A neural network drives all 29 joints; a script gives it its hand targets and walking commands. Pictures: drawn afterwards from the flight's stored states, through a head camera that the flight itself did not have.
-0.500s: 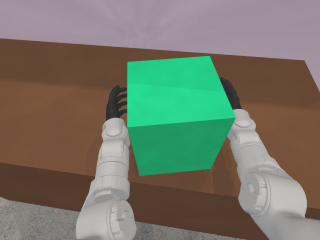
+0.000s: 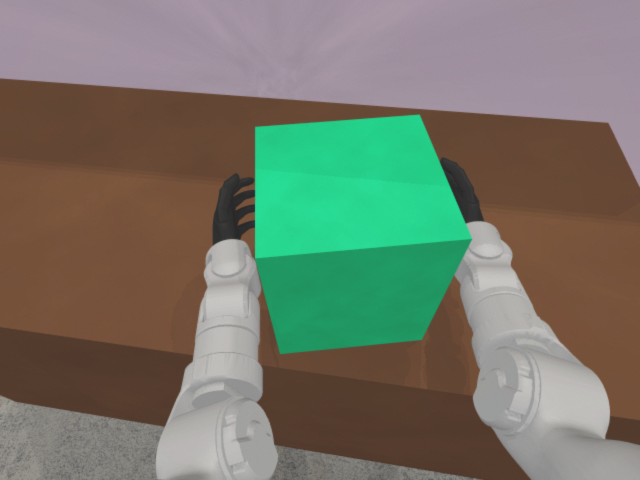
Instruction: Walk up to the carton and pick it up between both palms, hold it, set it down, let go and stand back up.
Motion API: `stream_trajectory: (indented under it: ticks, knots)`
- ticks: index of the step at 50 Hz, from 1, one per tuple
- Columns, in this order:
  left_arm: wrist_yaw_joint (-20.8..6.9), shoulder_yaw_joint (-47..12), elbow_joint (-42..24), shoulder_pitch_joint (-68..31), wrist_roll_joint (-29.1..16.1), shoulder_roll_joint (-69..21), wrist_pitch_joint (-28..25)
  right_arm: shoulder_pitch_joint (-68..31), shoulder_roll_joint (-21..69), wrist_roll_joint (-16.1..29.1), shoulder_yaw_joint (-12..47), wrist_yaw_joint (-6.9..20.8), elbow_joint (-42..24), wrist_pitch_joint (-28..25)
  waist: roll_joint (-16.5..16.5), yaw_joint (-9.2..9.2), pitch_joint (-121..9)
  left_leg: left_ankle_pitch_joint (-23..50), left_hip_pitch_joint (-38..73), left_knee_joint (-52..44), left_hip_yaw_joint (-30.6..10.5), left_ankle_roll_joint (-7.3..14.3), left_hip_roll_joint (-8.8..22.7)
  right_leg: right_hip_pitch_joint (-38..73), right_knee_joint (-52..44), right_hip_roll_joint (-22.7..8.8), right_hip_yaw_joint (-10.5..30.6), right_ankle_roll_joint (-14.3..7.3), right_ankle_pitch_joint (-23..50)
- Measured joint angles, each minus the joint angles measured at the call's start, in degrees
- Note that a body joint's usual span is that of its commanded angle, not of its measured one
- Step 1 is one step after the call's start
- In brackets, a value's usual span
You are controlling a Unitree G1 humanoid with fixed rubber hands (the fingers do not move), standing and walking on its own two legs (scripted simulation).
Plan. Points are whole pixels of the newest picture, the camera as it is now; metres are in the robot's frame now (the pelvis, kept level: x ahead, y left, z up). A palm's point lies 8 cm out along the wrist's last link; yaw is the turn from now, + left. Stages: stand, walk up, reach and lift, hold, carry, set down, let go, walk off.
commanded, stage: set down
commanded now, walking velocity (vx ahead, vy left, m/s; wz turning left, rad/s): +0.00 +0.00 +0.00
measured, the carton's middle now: (345, 242) +0.41 +0.04 +0.04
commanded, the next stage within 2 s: none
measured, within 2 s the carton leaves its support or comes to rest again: neither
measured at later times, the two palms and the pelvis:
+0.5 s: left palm (230, 236) +0.37 +0.19 +0.07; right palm (463, 219) +0.44 -0.11 +0.08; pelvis +0.00 +0.00 +0.00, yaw -1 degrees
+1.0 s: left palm (216, 231) +0.38 +0.21 +0.07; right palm (486, 194) +0.47 -0.14 +0.09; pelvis -0.01 +0.00 -0.01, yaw -2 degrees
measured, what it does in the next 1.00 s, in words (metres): stands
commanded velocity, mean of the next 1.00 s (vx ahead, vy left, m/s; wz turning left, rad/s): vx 0.00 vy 0.00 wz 0.00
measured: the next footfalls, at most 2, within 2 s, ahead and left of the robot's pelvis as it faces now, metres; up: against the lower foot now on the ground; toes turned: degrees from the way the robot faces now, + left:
none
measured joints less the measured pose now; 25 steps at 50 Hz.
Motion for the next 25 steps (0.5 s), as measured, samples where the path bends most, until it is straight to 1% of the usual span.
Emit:
stream_trajectory:
  ticks: [12, 19, 23, 25]
  knots:
    - [-0.01, -0.05, -0.63, 0.6, 0.57, -0.24, -0.55, 0.31, 0.08, 0.37, 0.19, 0.35, -0.15, -0.16, -0.14, -0.12, 0.62, -0.49, 0.78, 0.38, 0.22, 0.09, -0.01, 0.77, 0.3, -0.01, 0.16, 0.09, -0.41]
    - [0.46, -0.8, -0.36, 0.72, 0.34, 0.28, -1.1, -0.05, -0.2, 1.38, 0.85, 0.3, 0.65, -0.47, -0.22, -0.01, 0.6, -0.74, 0.41, 0.9, 0.51, 0.03, 0.13, 0.45, 0.48, 0.14, 0.39, 0.06, -0.37]
    - [1.14, -1.67, 0.7, 0.19, -0.35, 1.08, -1.51, -0.28, -0.74, 3.27, 2.34, 0.02, 0.94, -0.38, -0.38, 0.33, 0.8, -0.76, 0.09, 1.12, 0.8, 0.04, 0.23, 0.07, 0.62, 0.26, 0.64, 0.05, -0.24]
    - [1.81, -2.86, 1.4, -0.12, -1.34, 1.96, -1.55, -0.63, -1.29, 5.22, 4.14, -0.46, 1.43, -0.29, -0.4, 0.38, 0.8, -0.79, -0.46, 1.44, 0.92, 0.02, 0.3, -0.44, 0.75, 0.33, 0.75, 0.04, -0.13]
